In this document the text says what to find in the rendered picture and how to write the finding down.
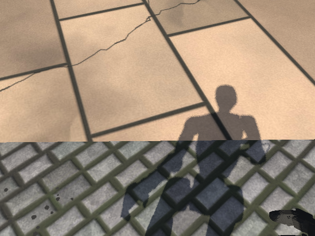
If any robot right hand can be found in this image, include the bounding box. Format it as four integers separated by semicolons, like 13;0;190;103
269;208;315;236

